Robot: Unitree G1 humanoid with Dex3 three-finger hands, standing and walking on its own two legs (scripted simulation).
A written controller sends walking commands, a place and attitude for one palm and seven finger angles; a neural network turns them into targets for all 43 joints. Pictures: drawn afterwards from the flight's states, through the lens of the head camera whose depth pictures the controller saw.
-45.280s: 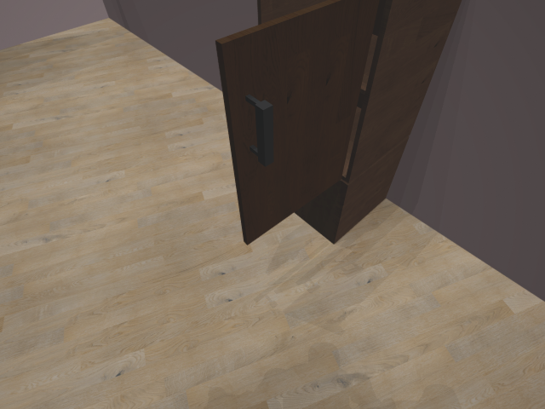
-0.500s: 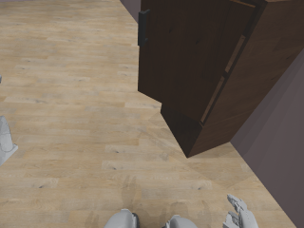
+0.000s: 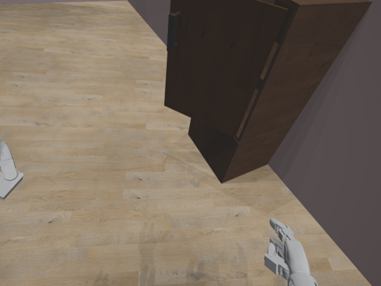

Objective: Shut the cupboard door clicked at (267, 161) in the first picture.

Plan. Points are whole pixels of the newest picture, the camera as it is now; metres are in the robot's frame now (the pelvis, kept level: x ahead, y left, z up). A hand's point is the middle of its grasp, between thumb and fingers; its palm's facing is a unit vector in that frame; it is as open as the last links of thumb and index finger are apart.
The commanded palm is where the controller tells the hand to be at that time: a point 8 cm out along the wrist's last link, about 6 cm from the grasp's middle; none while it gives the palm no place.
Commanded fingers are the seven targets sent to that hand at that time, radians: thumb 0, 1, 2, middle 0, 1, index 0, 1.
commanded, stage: stop stepping back and stand still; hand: left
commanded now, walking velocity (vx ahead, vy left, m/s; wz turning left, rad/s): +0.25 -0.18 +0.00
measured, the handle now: (174, 31) +0.99 +0.10 +0.08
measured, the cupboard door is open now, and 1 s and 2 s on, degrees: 35 35 35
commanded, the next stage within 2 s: let the arm hang, fingers relaxed in 1.18 s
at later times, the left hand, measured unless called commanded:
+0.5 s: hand out of the picture +0.16 +0.30 +0.18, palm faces +0.46 -0.82 -0.33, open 7.4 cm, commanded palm +0.09 +0.34 +0.19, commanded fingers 0.00 0.90 0.90 -0.20 -0.30 -0.20 -0.30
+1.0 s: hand out of the picture +0.21 +0.32 +0.16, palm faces +0.43 -0.79 -0.43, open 7.4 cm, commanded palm +0.15 +0.35 +0.19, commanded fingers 0.00 0.90 0.90 -0.20 -0.30 -0.20 -0.30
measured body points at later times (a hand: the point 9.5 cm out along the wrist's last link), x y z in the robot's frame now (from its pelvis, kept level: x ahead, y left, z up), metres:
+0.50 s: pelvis -0.06 +0.04 -0.01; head -0.09 +0.07 +0.44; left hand +0.13 +0.34 +0.19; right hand +0.05 -0.23 -0.09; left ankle -0.03 +0.18 -0.73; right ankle -0.09 -0.08 -0.73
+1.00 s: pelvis -0.01 +0.06 +0.00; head +0.00 +0.07 +0.45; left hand +0.18 +0.36 +0.18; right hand +0.14 -0.19 -0.08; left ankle -0.02 +0.17 -0.73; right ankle -0.05 -0.04 -0.73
